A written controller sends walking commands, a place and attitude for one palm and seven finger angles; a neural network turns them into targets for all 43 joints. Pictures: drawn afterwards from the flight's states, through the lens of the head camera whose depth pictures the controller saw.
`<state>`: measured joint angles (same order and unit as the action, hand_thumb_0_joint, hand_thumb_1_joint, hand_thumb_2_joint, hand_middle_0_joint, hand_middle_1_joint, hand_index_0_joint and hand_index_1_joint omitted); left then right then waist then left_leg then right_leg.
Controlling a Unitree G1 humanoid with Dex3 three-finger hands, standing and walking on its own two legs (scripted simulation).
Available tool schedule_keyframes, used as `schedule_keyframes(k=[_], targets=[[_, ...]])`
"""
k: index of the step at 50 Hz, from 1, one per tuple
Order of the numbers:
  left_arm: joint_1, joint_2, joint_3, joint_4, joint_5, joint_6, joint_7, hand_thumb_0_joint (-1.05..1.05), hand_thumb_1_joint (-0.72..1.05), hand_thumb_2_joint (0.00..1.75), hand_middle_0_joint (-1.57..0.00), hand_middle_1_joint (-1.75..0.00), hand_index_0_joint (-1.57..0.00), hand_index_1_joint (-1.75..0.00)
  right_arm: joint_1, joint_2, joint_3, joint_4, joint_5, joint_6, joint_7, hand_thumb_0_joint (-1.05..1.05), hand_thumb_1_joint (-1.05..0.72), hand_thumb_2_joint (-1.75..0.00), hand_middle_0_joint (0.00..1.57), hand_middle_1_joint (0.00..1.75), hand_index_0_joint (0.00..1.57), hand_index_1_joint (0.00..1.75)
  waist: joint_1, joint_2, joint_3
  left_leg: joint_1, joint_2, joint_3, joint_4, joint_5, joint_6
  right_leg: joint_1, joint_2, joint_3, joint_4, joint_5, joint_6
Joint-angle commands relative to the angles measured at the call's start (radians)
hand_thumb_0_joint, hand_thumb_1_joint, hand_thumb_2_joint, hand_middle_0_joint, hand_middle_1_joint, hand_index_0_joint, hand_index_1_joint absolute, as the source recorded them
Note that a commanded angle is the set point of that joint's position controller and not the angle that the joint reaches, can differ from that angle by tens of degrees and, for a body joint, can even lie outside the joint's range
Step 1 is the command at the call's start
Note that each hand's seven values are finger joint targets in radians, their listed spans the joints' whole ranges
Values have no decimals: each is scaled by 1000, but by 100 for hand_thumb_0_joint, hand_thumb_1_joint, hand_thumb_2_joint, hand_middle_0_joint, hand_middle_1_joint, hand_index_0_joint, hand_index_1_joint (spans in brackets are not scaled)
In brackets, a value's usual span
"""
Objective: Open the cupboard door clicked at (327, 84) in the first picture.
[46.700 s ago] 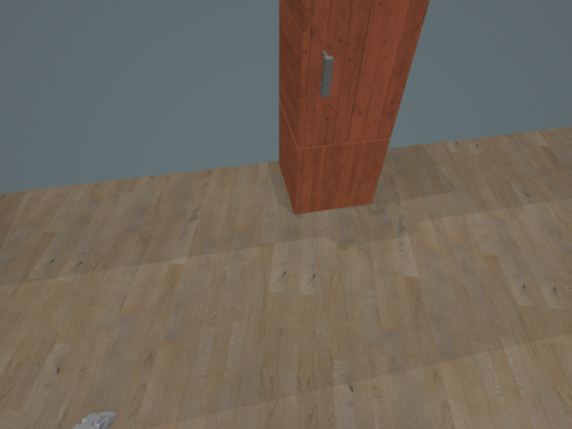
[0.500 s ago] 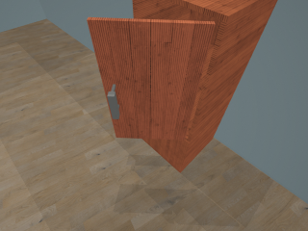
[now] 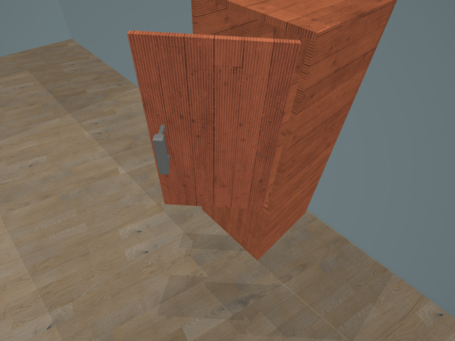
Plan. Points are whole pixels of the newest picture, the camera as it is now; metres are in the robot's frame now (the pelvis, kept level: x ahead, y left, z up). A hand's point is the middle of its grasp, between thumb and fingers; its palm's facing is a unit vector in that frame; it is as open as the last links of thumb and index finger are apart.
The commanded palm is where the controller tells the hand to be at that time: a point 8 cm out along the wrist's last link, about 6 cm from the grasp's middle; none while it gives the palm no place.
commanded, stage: raise the hand with hooked fingers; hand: left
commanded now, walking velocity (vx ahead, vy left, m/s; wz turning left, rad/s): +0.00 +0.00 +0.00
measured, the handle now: (163, 149) +0.59 +0.21 -0.04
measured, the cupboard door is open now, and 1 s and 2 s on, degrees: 43 43 43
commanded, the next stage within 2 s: none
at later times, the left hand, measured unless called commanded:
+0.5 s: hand (114, 329) +0.15 +0.21 -0.07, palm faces +0.14 -0.99 -0.06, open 9.4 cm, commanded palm +0.16 +0.25 -0.05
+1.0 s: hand (108, 283) +0.23 +0.25 -0.06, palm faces +0.02 -1.00 -0.05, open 12.4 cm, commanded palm +0.21 +0.30 -0.04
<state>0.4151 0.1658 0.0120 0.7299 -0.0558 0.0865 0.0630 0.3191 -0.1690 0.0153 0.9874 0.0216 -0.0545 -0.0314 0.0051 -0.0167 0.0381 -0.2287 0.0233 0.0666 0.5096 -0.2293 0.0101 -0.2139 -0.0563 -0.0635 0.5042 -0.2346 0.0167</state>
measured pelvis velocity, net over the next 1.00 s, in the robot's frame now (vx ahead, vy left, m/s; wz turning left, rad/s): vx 0.01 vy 0.01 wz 0.03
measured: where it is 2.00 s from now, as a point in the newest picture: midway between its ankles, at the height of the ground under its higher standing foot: outside the picture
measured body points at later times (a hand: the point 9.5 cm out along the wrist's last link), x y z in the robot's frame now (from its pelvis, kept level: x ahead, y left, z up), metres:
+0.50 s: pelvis -0.01 -0.01 -0.11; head +0.05 +0.02 +0.34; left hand +0.14 +0.26 -0.06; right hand +0.23 -0.24 -0.14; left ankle +0.03 +0.11 -0.74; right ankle +0.02 -0.13 -0.74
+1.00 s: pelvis +0.01 +0.01 -0.10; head +0.09 +0.03 +0.34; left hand +0.22 +0.30 -0.06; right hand +0.20 -0.24 -0.17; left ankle +0.03 +0.11 -0.74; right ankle +0.02 -0.13 -0.74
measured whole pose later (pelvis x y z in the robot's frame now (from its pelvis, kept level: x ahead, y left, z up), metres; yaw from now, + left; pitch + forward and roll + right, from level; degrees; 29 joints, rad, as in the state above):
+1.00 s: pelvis +0.01 +0.01 -0.10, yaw +2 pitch +18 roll -4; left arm 0.30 0.30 0.30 0.09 -0.33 -0.38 -0.41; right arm 0.22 -0.26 -0.02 0.55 0.04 -0.21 -0.06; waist 0.00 0.02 -0.15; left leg -1.01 0.02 -0.04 1.25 -0.55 0.02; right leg -0.94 -0.02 -0.07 1.18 -0.55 0.02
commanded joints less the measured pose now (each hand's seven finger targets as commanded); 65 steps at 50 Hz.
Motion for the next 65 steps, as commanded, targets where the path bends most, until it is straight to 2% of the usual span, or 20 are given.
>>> schedule_keyframes(k=[1,2,5,6,8,10,12,15,19,23,26,30,31,35,40,44,50,53,60,65], targets=[[5,-41,-46,-639,-87,-151,81,0,81,86,-21,-36,-21,-36,-131,-143,-27,-246,49,-251,-53,0,-90,-90,20,30,20,30,-35,181,-80,-63,7,-84,-160,-227,-12,-120,53,-66,23,-110,-47],[-142,-8,-40,-828,-138,-184,58,0,78,85,-21,-37,-21,-37,-140,-179,-21,-322,58,-264,-57,0,-90,-90,20,30,20,30,-45,139,1,-111,-5,-104,-130,-252,-9,-145,47,-59,16,-141,-35],[-106,24,20,-623,-111,-344,-3,0,71,82,-21,-42,-21,-42,-144,-210,-49,-370,20,-295,-56,0,-90,-90,20,30,20,30,-73,-123,86,-259,-40,-94,55,-285,-11,-362,51,-54,44,-347,-19],[-102,7,48,-516,-116,-411,-42,0,69,81,-22,-43,-22,-43,-139,-203,-60,-379,7,-295,-47,0,-90,-90,20,30,20,30,-61,-260,67,-335,-42,-89,130,-283,-18,-443,52,-53,90,-418,-16],[23,25,114,-444,-156,-569,-157,0,64,79,-22,-47,-22,-47,-159,-199,-90,-421,-14,-311,-24,0,-90,-90,20,30,20,30,10,-346,-32,-459,-47,-60,279,-256,-21,-517,45,-2,178,-512,-18],[141,98,213,-388,-192,-680,-300,0,60,77,-22,-50,-22,-50,-171,-211,-111,-480,-14,-308,14,0,-90,-90,20,30,20,30,67,-215,-121,-526,-62,-45,381,-186,-25,-472,38,66,263,-421,-46],[90,149,252,-404,-210,-734,-425,0,55,75,-22,-53,-22,-53,-203,-211,-113,-540,-2,-302,25,0,-90,-90,20,30,20,30,64,-128,-223,-611,-78,-30,462,-177,-19,-450,20,103,346,-310,-51],[-8,231,311,-581,-253,-675,-461,0,48,72,-23,-57,-23,-57,-234,-214,-112,-644,16,-275,13,0,-90,-90,20,30,20,30,77,36,-247,-666,-81,-24,468,-351,-7,-533,26,132,358,-580,-47],[-149,240,291,-1035,-264,-707,-374,0,39,68,-24,-63,-24,-63,-201,-182,-94,-674,4,-272,-10,0,-90,-90,20,30,20,30,34,194,-397,-560,-42,-71,494,-287,16,-568,48,110,429,-420,-52],[-170,199,209,-1127,-226,-752,-331,0,29,64,-24,-69,-24,-69,-144,-186,-84,-592,-15,-270,-30,0,-90,-90,20,30,20,30,-41,168,-384,-543,-17,-111,563,-152,27,-665,81,45,516,-231,-55],[-155,177,173,-969,-219,-690,-393,0,22,61,-25,-74,-25,-74,-131,-208,-79,-554,-9,-268,-35,0,-90,-90,20,30,20,30,-81,109,-331,-590,-15,-131,598,-141,24,-711,89,19,527,-199,-45],[-46,209,253,-734,-254,-475,-499,0,13,57,-25,-80,-25,-80,-146,-222,-85,-569,22,-240,-48,0,-90,-90,20,30,20,30,-27,4,-356,-637,-26,-120,565,-141,20,-622,87,24,483,-197,-37],[-40,234,294,-790,-272,-439,-512,0,11,56,-26,-81,-26,-81,-152,-223,-87,-590,27,-233,-49,0,-90,-90,20,30,20,30,0,3,-436,-606,-31,-113,551,-87,20,-559,78,20,487,-133,-33],[18,306,448,-948,-324,-400,-458,0,1,52,-26,-87,-26,-87,-172,-176,-94,-625,15,-219,-44,0,-90,-90,20,30,20,30,82,35,-600,-498,-31,-115,527,129,10,-420,78,-7,533,79,-38],[-52,232,380,-965,-294,-535,-360,0,-10,47,-27,-94,-27,-94,-149,-162,-90,-573,-4,-220,-27,0,-90,-90,20,30,20,30,23,58,-449,-513,-18,-123,546,124,-1,-571,85,-29,558,28,-42],[-121,211,306,-807,-264,-555,-427,0,-20,43,-28,-100,-28,-100,-116,-210,-88,-562,5,-212,-27,0,-90,-90,20,30,20,30,-42,59,-346,-580,-18,-125,543,-54,-1,-685,80,-27,532,-132,-37],[-203,385,434,-923,-315,-517,-515,0,-34,37,-29,-110,-29,-110,-97,-242,-86,-607,17,-225,-44,0,-90,-90,20,30,20,30,12,149,-527,-456,-20,-129,509,51,1,-569,83,-9,520,-62,-50],[-167,370,460,-985,-331,-531,-470,0,-41,34,-29,-114,-29,-114,-102,-219,-84,-606,14,-225,-37,0,-90,-90,20,30,20,30,35,198,-548,-378,-12,-137,484,154,-15,-559,83,-24,520,-29,-49],[-268,309,398,-678,-303,-459,-469,0,-50,30,-30,-120,-30,-120,-83,-244,-70,-600,22,-181,-35,0,-90,-90,20,30,20,30,-35,96,-308,-535,-15,-141,447,-132,-10,-652,90,-37,476,-184,-43],[-444,423,439,-699,-310,-442,-546,0,-50,30,-30,-120,-30,-120,-74,-264,-62,-623,23,-189,-53,0,-90,-90,20,30,20,30,-27,121,-409,-495,-23,-129,449,-120,6,-587,88,-8,451,-176,-48]])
